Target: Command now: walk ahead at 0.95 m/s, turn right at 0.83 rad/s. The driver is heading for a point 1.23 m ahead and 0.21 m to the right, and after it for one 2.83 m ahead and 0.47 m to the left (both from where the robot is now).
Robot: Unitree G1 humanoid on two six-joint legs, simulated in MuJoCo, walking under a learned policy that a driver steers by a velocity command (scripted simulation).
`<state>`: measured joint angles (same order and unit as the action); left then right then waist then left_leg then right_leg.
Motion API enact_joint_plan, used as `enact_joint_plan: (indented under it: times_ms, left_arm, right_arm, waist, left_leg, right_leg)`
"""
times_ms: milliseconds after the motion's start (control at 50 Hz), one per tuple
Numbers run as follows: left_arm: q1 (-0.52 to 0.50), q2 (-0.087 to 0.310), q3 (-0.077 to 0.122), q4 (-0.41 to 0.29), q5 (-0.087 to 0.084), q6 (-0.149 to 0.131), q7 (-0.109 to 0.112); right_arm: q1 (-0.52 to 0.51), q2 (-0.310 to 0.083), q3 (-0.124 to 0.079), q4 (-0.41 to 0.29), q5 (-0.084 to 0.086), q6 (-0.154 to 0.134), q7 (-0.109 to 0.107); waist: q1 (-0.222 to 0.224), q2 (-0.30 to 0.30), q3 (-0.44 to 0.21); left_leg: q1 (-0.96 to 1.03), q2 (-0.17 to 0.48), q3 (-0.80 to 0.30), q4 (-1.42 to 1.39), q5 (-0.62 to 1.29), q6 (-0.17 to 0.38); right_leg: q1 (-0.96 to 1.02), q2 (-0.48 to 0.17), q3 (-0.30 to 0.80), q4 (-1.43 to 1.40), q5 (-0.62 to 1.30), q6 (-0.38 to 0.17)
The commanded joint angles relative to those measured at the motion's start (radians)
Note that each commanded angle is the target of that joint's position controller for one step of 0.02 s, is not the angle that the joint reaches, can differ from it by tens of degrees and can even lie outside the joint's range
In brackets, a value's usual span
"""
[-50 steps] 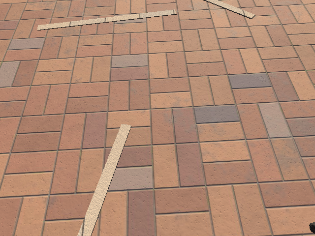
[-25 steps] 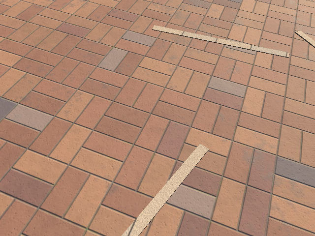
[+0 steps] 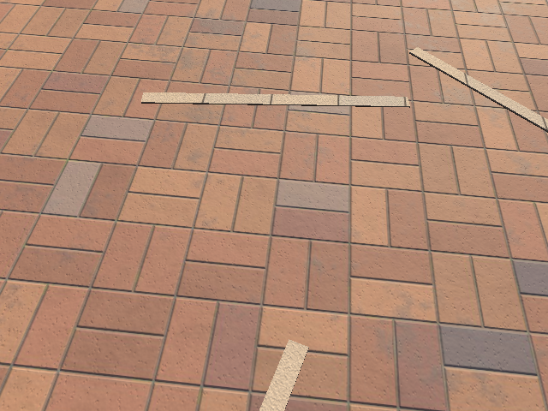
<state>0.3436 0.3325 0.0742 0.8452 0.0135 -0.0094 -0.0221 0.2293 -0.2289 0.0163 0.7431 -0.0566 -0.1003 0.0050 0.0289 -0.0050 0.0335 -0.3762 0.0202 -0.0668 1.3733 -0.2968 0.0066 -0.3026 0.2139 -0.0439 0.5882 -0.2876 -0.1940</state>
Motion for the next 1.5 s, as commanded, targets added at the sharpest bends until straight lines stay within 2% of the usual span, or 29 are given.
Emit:
enact_joint_plan:
  times_ms: [20,100,200,240,280,300,320,340,380,480,580,620,660,700,720,740,760,780,820,920,1080,1160,1180,1200,1220,1240,1280,1380,1500]
  left_arm:
    - [0.015,0.099,0.017,-0.054,-0.005,-0.042,0.018]
    - [0.049,0.126,0.025,-0.060,-0.016,-0.069,0.014]
    - [0.125,0.168,0.043,-0.033,-0.028,-0.068,0.017]
    - [0.093,0.203,0.051,-0.041,-0.024,-0.071,0.026]
    - [-0.024,0.244,0.059,-0.067,-0.002,-0.082,0.018]
    - [-0.040,0.099,0.023,-0.093,0.006,-0.094,0.018]
    - [0.104,-0.020,-0.018,-0.159,-0.058,-0.086,0.018]
    - [0.041,0.082,-0.015,-0.131,-0.026,-0.067,0.028]
    - [-0.087,0.113,-0.002,-0.132,0.004,-0.043,0.004]
    - [-0.214,-0.004,-0.041,-0.235,0.025,0.012,-0.048]
    - [-0.364,0.009,-0.069,-0.299,0.023,-0.001,-0.071]
    - [-0.413,-0.018,-0.083,-0.294,0.032,-0.021,-0.075]
    - [-0.305,0.009,-0.075,-0.240,0.051,-0.042,-0.065]
    - [0.018,0.059,-0.048,-0.122,0.060,-0.058,-0.040]
    - [0.025,0.186,0.007,-0.156,-0.038,-0.041,-0.010]
    - [-0.017,0.259,-0.003,-0.184,-0.010,-0.034,0.015]
    - [0.022,0.193,-0.001,-0.181,0.020,-0.033,0.011]
    - [-0.035,0.172,-0.001,-0.169,0.015,-0.041,0.003]
    - [-0.160,0.065,-0.025,-0.147,-0.016,-0.077,-0.002]
    - [-0.291,0.019,-0.024,-0.127,0.009,-0.092,0.014]
    - [-0.281,0.078,-0.004,-0.101,-0.017,-0.018,0.075]
    - [-0.317,0.092,0.010,-0.125,-0.042,0.019,0.088]
    - [-0.296,0.086,0.009,-0.130,-0.038,0.019,0.082]
    - [-0.233,-0.008,-0.013,-0.163,0.018,0.013,0.063]
    - [-0.200,0.025,-0.017,-0.179,0.009,0.002,0.044]
    - [-0.234,0.084,-0.005,-0.175,-0.015,-0.011,0.032]
    - [-0.317,0.074,-0.001,-0.184,-0.005,-0.012,0.037]
    - [-0.326,0.010,-0.008,-0.166,-0.020,0.000,0.041]
    - [-0.323,0.027,0.007,-0.155,-0.025,-0.001,0.042]
  right_arm:
    - [-0.004,-0.144,-0.022,-0.104,-0.028,0.014,0.004]
    - [-0.249,-0.109,0.004,-0.210,-0.009,0.036,0.026]
    - [-0.338,-0.116,0.005,-0.245,0.019,0.025,0.023]
    - [-0.221,-0.176,-0.020,-0.214,0.021,0.020,0.005]
    - [0.152,-0.284,-0.074,-0.120,0.034,0.015,-0.031]
    - [0.355,-0.345,-0.100,-0.080,0.003,0.012,-0.054]
    - [0.262,-0.409,-0.113,-0.093,-0.032,0.014,-0.043]
    - [0.142,-0.316,-0.115,-0.112,-0.015,0.023,-0.032]
    - [0.071,-0.178,-0.082,-0.087,-0.007,0.024,-0.024]
    - [0.148,-0.114,-0.062,0.042,0.029,-0.017,-0.001]
    - [0.124,-0.170,-0.068,0.075,0.021,-0.043,0.009]
    - [0.188,-0.195,-0.067,0.112,0.028,-0.040,0.008]
    - [0.220,-0.268,-0.080,0.128,0.036,-0.028,-0.007]
    - [0.191,-0.291,-0.079,0.130,0.053,-0.007,-0.022]
    - [0.197,-0.308,-0.084,0.090,0.078,-0.012,-0.032]
    - [0.347,-0.184,-0.051,0.093,0.042,-0.025,-0.016]
    - [0.358,-0.232,-0.062,0.121,0.101,-0.037,-0.008]
    - [0.246,-0.243,-0.072,0.084,0.131,-0.031,-0.014]
    - [0.170,-0.192,-0.076,0.082,0.113,-0.001,-0.037]
    - [0.194,-0.106,-0.089,0.058,0.088,0.063,-0.044]
    - [0.017,-0.115,-0.096,-0.068,0.071,0.065,0.032]
    - [0.166,-0.192,-0.136,-0.075,0.072,0.068,0.050]
    - [0.259,-0.247,-0.159,-0.066,0.065,0.061,0.031]
    - [0.207,-0.352,-0.178,-0.086,0.056,0.059,0.010]
    - [0.179,-0.350,-0.170,-0.146,0.016,0.049,0.015]
    - [0.105,-0.322,-0.170,-0.185,0.028,0.049,0.019]
    - [0.006,-0.244,-0.151,-0.209,0.083,0.067,0.000]
    - [-0.017,-0.247,-0.162,-0.243,0.067,0.116,-0.047]
    - [-0.049,-0.254,-0.170,-0.266,0.069,0.149,-0.056]
  waist:
    - [-0.073,0.081,0.064]
    - [-0.012,0.025,0.139]
    - [0.066,-0.047,0.027]
    - [0.002,-0.057,-0.082]
    - [-0.220,-0.063,-0.266]
    - [-0.264,0.093,-0.376]
    - [-0.108,0.437,-0.515]
    - [-0.117,0.260,-0.398]
    - [-0.109,0.048,-0.158]
    - [-0.037,0.085,0.009]
    - [-0.002,0.037,0.121]
    - [-0.025,0.012,0.152]
    - [0.026,0.079,0.043]
    - [0.179,0.118,-0.133]
    - [0.184,0.044,-0.244]
    - [0.054,-0.235,-0.477]
    - [0.126,-0.090,-0.675]
    - [0.097,0.002,-0.505]
    - [-0.003,0.072,-0.196]
    - [-0.102,-0.055,-0.070]
    - [-0.034,-0.057,-0.076]
    - [-0.122,-0.053,-0.119]
    - [-0.172,0.045,-0.150]
    - [-0.052,0.327,-0.163]
    - [-0.052,0.315,-0.376]
    - [-0.075,0.163,-0.387]
    - [-0.033,-0.021,-0.200]
    - [-0.016,0.056,-0.177]
    - [-0.046,0.168,-0.175]
  left_leg:
    - [-0.299,0.082,-0.028,-0.095,-0.030,-0.036]
    - [-0.212,0.075,0.083,-0.483,0.187,-0.082]
    - [-0.072,-0.015,0.096,-0.798,0.407,-0.038]
    - [0.133,-0.065,0.072,-0.852,0.322,-0.020]
    - [0.532,-0.011,0.030,-0.829,0.159,-0.001]
    - [0.759,0.209,-0.180,-0.823,-0.183,0.025]
    - [0.904,0.503,-0.777,-1.036,-0.346,0.134]
    - [0.770,0.430,-0.778,-1.096,-0.545,0.146]
    - [0.503,0.340,-0.442,-1.098,-0.266,0.121]
    - [0.292,0.280,-0.065,-1.194,0.111,0.073]
    - [0.163,0.189,0.222,-1.357,0.360,0.068]
    - [0.205,0.191,0.265,-1.344,0.762,0.081]
    - [0.333,0.194,0.279,-1.130,1.200,0.067]
    - [0.294,0.179,0.292,-0.682,1.190,0.042]
    - [0.074,0.109,0.225,-0.368,0.584,-0.009]
    - [-0.169,-0.027,0.116,0.071,-0.339,-0.041]
    - [-0.208,-0.059,-0.181,0.177,-0.362,-0.032]
    - [-0.229,-0.005,-0.146,0.120,-0.306,-0.041]
    - [-0.251,0.084,-0.051,-0.050,-0.190,-0.062]
    - [-0.135,0.100,0.014,-0.204,0.013,-0.090]
    - [-0.158,0.058,0.127,-0.676,0.313,-0.024]
    - [0.024,-0.048,0.192,-0.803,0.202,0.081]
    - [0.207,-0.028,0.085,-0.908,0.488,0.138]
    - [0.393,0.168,-0.267,-0.854,1.045,0.264]
    - [0.563,0.315,-0.677,-0.958,0.847,0.457]
    - [0.549,0.306,-0.624,-1.000,0.656,0.417]
    - [0.333,0.211,-0.460,-1.027,0.443,0.312]
    - [0.175,0.088,-0.362,-1.023,0.424,0.227]
    - [0.115,0.044,-0.433,-1.014,0.163,0.161]
  right_leg:
    - [0.079,-0.280,0.514,-0.404,-0.022,-0.156]
    - [-0.111,-0.186,0.400,-0.470,0.207,-0.111]
    - [0.138,-0.216,0.409,-0.369,0.699,-0.020]
    - [0.208,-0.218,0.423,-0.190,0.947,0.030]
    - [0.101,-0.191,0.413,0.231,0.891,0.062]
    - [-0.072,-0.130,0.337,0.581,0.317,0.058]
    - [-0.341,-0.052,0.214,0.849,-0.226,0.091]
    - [-0.441,-0.155,0.182,0.872,-0.093,0.070]
    - [-0.431,-0.234,0.144,0.788,0.017,0.080]
    - [-0.485,-0.326,0.126,0.726,0.044,0.095]
    - [-0.348,-0.269,0.024,0.303,0.275,0.083]
    - [-0.223,-0.201,-0.072,0.149,0.318,0.062]
    - [-0.062,-0.103,-0.111,0.074,0.260,0.048]
    - [0.299,-0.104,-0.025,-0.076,0.389,0.004]
    - [0.596,-0.302,0.205,-0.024,0.658,-0.009]
    - [0.887,-0.591,0.544,0.101,1.340,-0.137]
    - [0.896,-0.675,0.643,0.013,1.254,-0.249]
    - [0.710,-0.626,0.511,-0.066,1.115,-0.226]
    - [0.350,-0.525,0.322,-0.186,0.882,-0.130]
    - [0.020,-0.445,0.028,-0.345,0.867,-0.058]
    - [0.247,-0.449,-0.139,-0.247,0.735,0.014]
    - [0.246,-0.438,-0.173,0.101,0.899,0.089]
    - [0.115,-0.374,-0.167,0.323,0.688,0.151]
    - [-0.187,-0.179,-0.152,0.612,-0.242,0.227]
    - [-0.371,-0.052,0.105,0.867,-0.400,0.257]
    - [-0.393,-0.116,0.217,0.876,-0.326,0.232]
    - [-0.408,-0.176,0.208,0.736,-0.193,0.224]
    - [-0.230,-0.140,0.173,0.311,-0.113,0.266]
    - [-0.128,-0.122,0.192,0.117,0.004,0.267]
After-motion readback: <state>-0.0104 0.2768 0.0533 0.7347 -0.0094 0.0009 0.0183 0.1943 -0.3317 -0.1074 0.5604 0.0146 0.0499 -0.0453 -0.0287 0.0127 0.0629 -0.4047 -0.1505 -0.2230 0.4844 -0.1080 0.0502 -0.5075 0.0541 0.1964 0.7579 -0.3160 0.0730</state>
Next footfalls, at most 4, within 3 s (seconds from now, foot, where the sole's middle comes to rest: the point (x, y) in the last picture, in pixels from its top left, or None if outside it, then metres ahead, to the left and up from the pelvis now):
0.30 left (231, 393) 0.52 0.13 -0.75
0.72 right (384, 301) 0.79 -0.26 -0.75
1.18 left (352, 222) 1.05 -0.19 -0.75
1.60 right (423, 223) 1.06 -0.41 -0.75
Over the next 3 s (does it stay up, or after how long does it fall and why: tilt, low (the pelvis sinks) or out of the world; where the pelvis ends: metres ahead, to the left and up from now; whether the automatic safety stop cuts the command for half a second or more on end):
stays up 1.60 0.28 0.00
